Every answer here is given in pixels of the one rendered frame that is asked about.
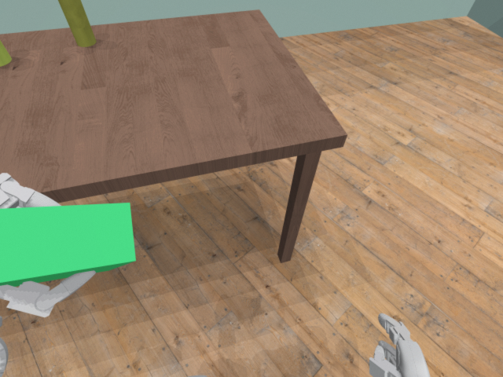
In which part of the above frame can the right robot hand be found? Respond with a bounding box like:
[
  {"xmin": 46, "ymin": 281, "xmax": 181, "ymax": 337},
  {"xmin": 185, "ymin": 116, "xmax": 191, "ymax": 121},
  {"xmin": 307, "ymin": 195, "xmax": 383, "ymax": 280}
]
[{"xmin": 369, "ymin": 313, "xmax": 430, "ymax": 377}]

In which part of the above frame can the sponge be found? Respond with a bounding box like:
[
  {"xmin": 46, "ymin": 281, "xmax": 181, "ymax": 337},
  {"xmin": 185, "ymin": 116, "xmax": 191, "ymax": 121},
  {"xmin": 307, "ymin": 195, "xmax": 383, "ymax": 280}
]
[{"xmin": 0, "ymin": 203, "xmax": 136, "ymax": 287}]

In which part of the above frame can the table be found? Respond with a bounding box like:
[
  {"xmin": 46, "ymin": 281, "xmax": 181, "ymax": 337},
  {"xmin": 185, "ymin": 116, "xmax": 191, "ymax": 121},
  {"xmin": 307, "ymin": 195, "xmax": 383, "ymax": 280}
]
[{"xmin": 0, "ymin": 9, "xmax": 347, "ymax": 263}]

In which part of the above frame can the left robot hand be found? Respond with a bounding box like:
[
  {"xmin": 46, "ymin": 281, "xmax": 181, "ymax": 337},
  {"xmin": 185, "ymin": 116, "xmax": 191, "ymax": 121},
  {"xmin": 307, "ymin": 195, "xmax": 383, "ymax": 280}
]
[{"xmin": 0, "ymin": 173, "xmax": 96, "ymax": 317}]

